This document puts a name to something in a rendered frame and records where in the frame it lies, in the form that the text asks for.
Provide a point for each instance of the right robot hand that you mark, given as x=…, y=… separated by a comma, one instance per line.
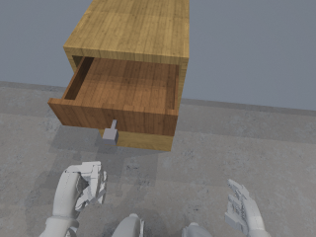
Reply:
x=247, y=216

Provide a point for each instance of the left robot thigh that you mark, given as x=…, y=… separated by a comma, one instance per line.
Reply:
x=130, y=227

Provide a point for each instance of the handle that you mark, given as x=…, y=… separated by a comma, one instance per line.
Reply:
x=111, y=135

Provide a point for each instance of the cabinet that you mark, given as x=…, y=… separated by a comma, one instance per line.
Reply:
x=156, y=31

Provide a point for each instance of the left robot hand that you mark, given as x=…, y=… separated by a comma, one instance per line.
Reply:
x=88, y=179

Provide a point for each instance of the left robot forearm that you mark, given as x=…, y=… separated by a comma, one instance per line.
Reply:
x=60, y=226

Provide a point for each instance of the robot thigh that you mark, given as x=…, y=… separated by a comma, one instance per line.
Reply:
x=130, y=227
x=195, y=231

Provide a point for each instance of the right robot thigh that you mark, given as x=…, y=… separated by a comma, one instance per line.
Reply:
x=195, y=231

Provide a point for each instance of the drawer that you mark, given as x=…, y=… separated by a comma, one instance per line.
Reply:
x=141, y=96

